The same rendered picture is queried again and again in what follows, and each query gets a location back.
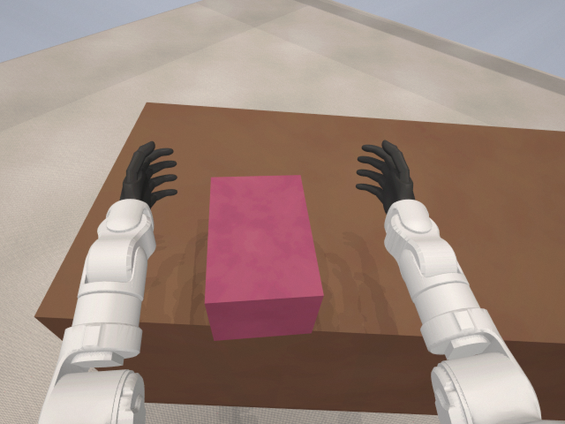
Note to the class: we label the robot left upper arm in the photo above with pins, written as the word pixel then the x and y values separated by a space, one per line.
pixel 102 397

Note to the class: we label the robot right upper arm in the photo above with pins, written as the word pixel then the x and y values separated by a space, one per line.
pixel 483 389

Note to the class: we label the right robot hand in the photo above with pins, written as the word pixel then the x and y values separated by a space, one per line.
pixel 395 179

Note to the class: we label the left robot hand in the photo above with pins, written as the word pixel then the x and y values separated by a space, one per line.
pixel 138 184

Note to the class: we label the carton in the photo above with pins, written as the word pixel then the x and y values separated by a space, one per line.
pixel 262 276

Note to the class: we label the right robot forearm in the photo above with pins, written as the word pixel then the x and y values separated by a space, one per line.
pixel 452 321

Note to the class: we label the pedestal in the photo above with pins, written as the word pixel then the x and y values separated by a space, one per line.
pixel 497 195

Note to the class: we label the left robot forearm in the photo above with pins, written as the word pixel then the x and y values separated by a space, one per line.
pixel 105 328

